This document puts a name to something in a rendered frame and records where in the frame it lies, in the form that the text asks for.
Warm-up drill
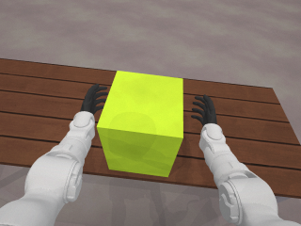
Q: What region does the right robot hand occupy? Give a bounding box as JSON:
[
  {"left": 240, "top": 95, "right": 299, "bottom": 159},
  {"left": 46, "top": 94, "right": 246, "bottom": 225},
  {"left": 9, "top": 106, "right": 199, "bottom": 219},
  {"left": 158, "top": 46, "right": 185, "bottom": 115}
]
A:
[{"left": 191, "top": 94, "right": 217, "bottom": 127}]

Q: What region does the left robot forearm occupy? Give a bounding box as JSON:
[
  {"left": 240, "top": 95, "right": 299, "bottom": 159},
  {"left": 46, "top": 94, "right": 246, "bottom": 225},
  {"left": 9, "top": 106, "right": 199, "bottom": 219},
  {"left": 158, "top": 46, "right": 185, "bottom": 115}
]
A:
[{"left": 24, "top": 111, "right": 95, "bottom": 193}]

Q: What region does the right robot upper arm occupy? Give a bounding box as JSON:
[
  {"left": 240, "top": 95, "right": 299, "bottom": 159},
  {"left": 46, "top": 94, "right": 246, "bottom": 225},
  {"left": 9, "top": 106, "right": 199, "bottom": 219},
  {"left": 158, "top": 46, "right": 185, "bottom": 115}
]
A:
[{"left": 218, "top": 177, "right": 301, "bottom": 226}]

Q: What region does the right robot forearm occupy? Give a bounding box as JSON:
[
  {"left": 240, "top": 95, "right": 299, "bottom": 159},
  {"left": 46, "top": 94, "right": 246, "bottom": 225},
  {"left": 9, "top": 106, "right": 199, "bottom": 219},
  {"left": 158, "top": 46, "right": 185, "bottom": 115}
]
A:
[{"left": 198, "top": 123, "right": 278, "bottom": 213}]

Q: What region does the left robot hand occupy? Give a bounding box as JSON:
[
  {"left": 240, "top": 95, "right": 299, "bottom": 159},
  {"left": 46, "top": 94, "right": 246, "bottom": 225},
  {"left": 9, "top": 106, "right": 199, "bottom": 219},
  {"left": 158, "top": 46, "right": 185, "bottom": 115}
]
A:
[{"left": 80, "top": 84, "right": 108, "bottom": 116}]

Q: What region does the carton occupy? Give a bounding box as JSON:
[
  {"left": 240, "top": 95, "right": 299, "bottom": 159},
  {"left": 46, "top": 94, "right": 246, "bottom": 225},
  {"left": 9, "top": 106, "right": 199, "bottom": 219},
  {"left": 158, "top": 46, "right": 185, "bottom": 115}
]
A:
[{"left": 97, "top": 71, "right": 183, "bottom": 177}]

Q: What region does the left robot upper arm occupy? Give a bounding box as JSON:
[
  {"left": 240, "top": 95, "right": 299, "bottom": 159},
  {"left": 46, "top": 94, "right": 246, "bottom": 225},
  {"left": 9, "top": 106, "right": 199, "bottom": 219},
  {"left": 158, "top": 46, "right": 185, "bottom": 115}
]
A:
[{"left": 0, "top": 155, "right": 83, "bottom": 226}]

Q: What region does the table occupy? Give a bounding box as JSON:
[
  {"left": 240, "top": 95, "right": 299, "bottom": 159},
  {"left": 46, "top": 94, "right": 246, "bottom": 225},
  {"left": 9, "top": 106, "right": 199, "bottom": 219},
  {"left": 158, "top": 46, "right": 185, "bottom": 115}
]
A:
[{"left": 0, "top": 58, "right": 301, "bottom": 203}]

